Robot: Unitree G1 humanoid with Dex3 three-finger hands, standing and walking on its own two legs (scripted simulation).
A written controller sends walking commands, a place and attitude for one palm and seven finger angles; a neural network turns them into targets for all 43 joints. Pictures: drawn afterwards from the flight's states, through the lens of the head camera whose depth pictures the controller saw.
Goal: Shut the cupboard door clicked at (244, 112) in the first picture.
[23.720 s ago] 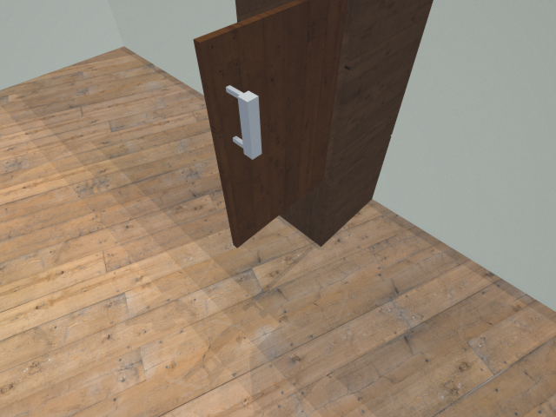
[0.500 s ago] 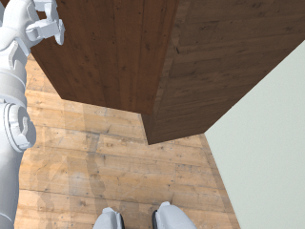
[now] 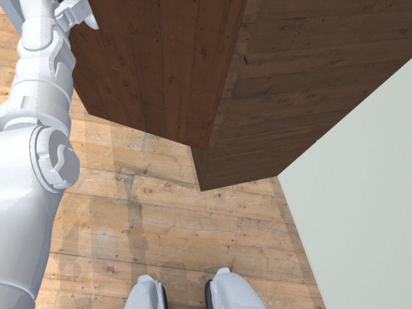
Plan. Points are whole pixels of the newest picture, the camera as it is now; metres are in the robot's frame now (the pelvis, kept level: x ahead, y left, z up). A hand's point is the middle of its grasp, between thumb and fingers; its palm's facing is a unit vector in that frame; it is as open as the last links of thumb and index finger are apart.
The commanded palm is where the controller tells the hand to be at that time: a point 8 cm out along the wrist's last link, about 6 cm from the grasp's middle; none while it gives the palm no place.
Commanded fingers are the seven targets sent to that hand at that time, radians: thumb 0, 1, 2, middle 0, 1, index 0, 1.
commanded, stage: pull the fist back off the door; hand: left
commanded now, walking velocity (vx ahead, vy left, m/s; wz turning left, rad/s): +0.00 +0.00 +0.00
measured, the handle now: out of the picture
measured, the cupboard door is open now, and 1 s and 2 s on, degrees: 60 60 60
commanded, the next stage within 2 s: draw the hand back to the body in 0.70 s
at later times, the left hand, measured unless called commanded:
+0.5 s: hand (98, 42) +0.53 +0.10 +0.14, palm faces +0.09 -1.00 -0.02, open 3.1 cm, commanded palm +0.49 +0.13 +0.15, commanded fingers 0.00 0.90 0.90 -1.30 -1.50 -1.30 -1.50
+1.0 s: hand (88, 55) +0.49 +0.11 +0.16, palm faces +0.09 -1.00 -0.01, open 3.1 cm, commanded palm +0.43 +0.16 +0.17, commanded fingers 0.00 0.90 0.90 -1.30 -1.50 -1.30 -1.50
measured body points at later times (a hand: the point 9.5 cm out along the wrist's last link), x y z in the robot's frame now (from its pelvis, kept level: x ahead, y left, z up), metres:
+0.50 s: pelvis +0.02 -0.01 +0.03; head +0.10 -0.02 +0.47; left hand +0.52 +0.15 +0.15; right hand -0.02 -0.27 -0.09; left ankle +0.02 +0.10 -0.68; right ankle -0.01 -0.12 -0.68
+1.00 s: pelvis +0.00 -0.02 +0.03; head +0.06 -0.03 +0.48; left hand +0.48 +0.16 +0.16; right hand +0.03 -0.27 -0.09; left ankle +0.02 +0.10 -0.68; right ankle -0.01 -0.12 -0.68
